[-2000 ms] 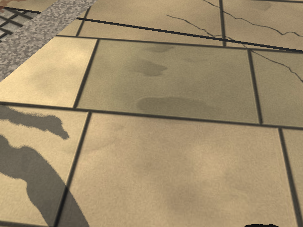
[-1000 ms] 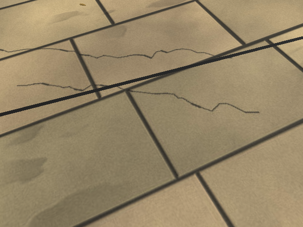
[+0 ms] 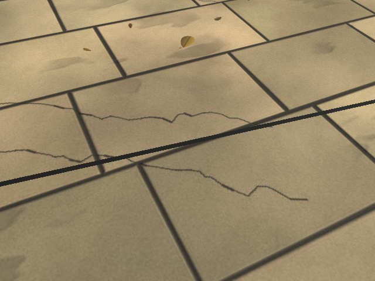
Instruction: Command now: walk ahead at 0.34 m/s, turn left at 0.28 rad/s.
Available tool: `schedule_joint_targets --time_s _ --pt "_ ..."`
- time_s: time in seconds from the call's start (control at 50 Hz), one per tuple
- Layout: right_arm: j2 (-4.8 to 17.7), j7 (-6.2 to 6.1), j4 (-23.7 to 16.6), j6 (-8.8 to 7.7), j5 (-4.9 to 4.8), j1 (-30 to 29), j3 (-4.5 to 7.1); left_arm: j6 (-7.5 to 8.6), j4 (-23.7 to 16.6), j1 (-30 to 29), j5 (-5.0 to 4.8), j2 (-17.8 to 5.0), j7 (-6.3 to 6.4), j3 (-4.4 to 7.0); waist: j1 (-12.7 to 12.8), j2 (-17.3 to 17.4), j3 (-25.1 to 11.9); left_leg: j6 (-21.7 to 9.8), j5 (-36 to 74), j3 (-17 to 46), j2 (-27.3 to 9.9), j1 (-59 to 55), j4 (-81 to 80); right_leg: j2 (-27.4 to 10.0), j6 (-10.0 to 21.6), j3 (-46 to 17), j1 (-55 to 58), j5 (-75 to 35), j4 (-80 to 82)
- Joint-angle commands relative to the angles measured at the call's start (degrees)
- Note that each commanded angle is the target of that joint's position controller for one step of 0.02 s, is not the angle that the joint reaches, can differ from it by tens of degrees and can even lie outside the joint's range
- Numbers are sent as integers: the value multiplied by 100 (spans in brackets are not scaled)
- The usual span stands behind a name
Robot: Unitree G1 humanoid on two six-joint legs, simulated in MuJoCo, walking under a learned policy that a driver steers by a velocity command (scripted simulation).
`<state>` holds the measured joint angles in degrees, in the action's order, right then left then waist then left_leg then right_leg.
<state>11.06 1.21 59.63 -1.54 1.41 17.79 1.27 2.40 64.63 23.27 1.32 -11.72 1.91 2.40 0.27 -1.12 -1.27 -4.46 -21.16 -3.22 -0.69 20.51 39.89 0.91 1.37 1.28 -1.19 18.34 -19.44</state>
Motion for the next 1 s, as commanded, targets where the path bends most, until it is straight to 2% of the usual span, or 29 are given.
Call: schedule_joint_targets --time_s 0.02,0.04,0.06,0.08,0.1,0.12,0.14,0.16,0.18,0.24,0.32,0.38,0.44,0.48,0.5,0.52,0.54,0.56,0.58,0.6,0.62,0.64,0.68,0.7,0.76,0.82,0.88,0.94,1.0 --pt "300 55 -451 -180 -57 -277 113 159 -186 -110 -14 -784 4 170 -160 -449 990 -128 328 -165 -10 53 -625 -1516 885 -836 -720 567 801" --pt "282 47 -299 -190 -57 164 151 170 -238 -241 -26 -796 -18 177 -355 -301 864 -174 421 -330 239 -756 -918 -1337 791 -517 -1134 265 345" --pt "417 10 -61 -216 -35 858 244 199 -293 -291 5 -729 -43 149 -618 45 603 -273 291 -173 391 -1709 -1164 -1072 664 -139 -1565 -411 -617" --pt "889 -78 114 -263 23 1663 396 240 -534 -505 12 -408 -109 41 -926 1335 358 -651 -714 1806 -764 -2495 -2185 -484 310 650 -2496 -612 -2616" --pt "1228 -76 338 -214 -62 2266 456 289 -807 -595 62 -289 -212 21 -905 2268 230 -1291 -1171 4466 -1791 -3117 -3182 349 137 534 -3940 1166 -4064" --pt "1057 -79 203 -164 -35 1651 391 287 -931 -952 145 -526 -247 69 -558 1226 577 -1293 -1085 4239 -1826 -2758 -3041 -126 246 -118 -4339 1068 -4753" --pt "972 -74 -41 -169 0 1097 377 345 -1007 -1188 77 -526 -305 63 -417 590 688 -1194 -502 3682 -1645 -2330 -2887 -354 288 -255 -4308 402 -4796" --pt "941 -82 -202 -181 14 753 371 399 -1019 -1234 14 -515 -327 61 -261 251 639 -1049 154 3168 -1420 -2049 -2916 -495 277 -290 -4064 -54 -4577" --pt "849 -100 -294 -203 -37 581 341 393 -1028 -1212 53 -553 -329 80 -144 155 601 -951 734 2780 -1234 -1863 -2955 -562 212 -281 -3835 -261 -4284" --pt "718 -155 -244 -284 -125 779 293 211 -1160 -1265 109 -524 -325 90 -51 411 461 -929 2057 2168 -911 -1855 -2959 -464 -66 -116 -3690 -575 -3806" --pt "757 -181 -213 -280 -112 1062 301 110 -1663 -2228 70 -445 -331 37 -219 476 644 -941 2696 1876 -730 -1759 -3007 -368 -311 77 -3944 -1142 -2832" --pt "686 -180 -169 -287 -93 1209 282 123 -1928 -2813 26 -340 -382 -40 -425 598 703 -758 3182 1605 -595 -1700 -3011 -256 -242 238 -3532 -1768 -1955" --pt "775 -199 -157 -322 -83 1179 294 139 -2134 -3050 -26 -421 -373 -42 -456 607 739 -643 3634 1641 -760 -1903 -3000 -206 -14 245 -3096 -1976 -1422" --pt "925 -228 -198 -347 -63 943 323 171 -2099 -2669 -22 -601 -332 25 -205 598 611 -502 4541 1575 -847 -2127 -2644 -86 200 217 -2514 -1701 -1154" --pt "1024 -239 -208 -356 -48 852 350 195 -1972 -2203 -18 -724 -286 87 -7 621 372 -415 5408 1498 -830 -2279 -2133 71 300 245 -2016 -1406 -1112" --pt "1077 -228 -205 -350 -18 799 367 231 -1725 -1407 -34 -843 -226 158 319 526 -41 -331 5898 1360 -687 -2355 -1192 233 414 308 -1240 -1268 -890" --pt "1026 -205 -230 -351 -16 783 357 283 -1492 -525 20 -1000 -155 235 694 349 -522 -262 5198 1202 -455 -1823 27 -81 567 26 -82 -1204 -760" --pt "661 -190 -385 -369 -7 1023 274 304 -1423 353 145 -1463 -90 333 817 -405 -1317 -235 3017 923 -60 -930 1768 -1485 821 -1635 1086 -252 -764" --pt "247 -133 -304 -336 -257 1895 230 234 -1319 201 175 -1765 -163 430 271 -1837 -1630 -37 -967 702 910 870 3468 -2560 1688 -4514 1970 245 314" --pt "813 -167 -303 -297 -52 1288 297 179 -1449 -453 14 -1176 -219 327 169 -537 -772 -175 -459 992 378 1413 3661 -2225 1463 -4308 1176 1236 608" --pt "840 -116 -485 -314 -21 591 313 205 -1561 -979 -41 -806 -241 232 144 -66 -97 -177 168 939 144 1374 3377 -1987 1325 -3255 288 918 675" --pt "713 -84 -566 -324 -22 335 286 247 -1502 -1086 3 -650 -257 181 50 112 140 -169 427 907 -19 1209 3119 -1726 1227 -2628 -212 77 780" --pt "571 -12 -583 -223 80 324 263 319 -1288 -886 -12 -486 -219 106 -150 -154 204 -70 510 811 -224 844 2707 -1387 1063 -1796 -708 -933 913" --pt "497 12 -575 -179 88 347 250 369 -1195 -718 -30 -474 -222 94 -189 -216 182 -18 515 735 -237 787 2589 -1336 1070 -1612 -750 -1338 943" --pt "436 63 -726 -95 119 -101 215 445 -1030 -340 -73 -656 -224 126 -187 -175 339 140 797 498 -405 1258 2148 -1300 1163 -1220 -728 -1687 1187" --pt "434 95 -1027 -85 89 -959 168 417 -932 -46 -83 -656 -224 111 -25 -137 573 302 1405 260 -526 1699 1262 -1138 1124 -879 -600 -1934 1379" --pt "314 116 -1231 -115 31 -1592 84 409 -841 219 -95 -647 -223 92 141 -213 614 338 1974 19 -408 1436 221 -975 987 -526 -502 -2501 1328" --pt "345 94 -1369 -132 -4 -2019 59 392 -727 509 -70 -691 -194 89 288 -268 631 266 2125 -111 -266 1290 -372 -1078 958 -459 -70 -2907 1188" --pt "463 60 -1475 -171 -2 -2147 96 346 -640 569 -17 -754 -140 103 238 -305 663 74 1715 -86 -178 1220 -715 -1324 922 -488 509 -3571 848"
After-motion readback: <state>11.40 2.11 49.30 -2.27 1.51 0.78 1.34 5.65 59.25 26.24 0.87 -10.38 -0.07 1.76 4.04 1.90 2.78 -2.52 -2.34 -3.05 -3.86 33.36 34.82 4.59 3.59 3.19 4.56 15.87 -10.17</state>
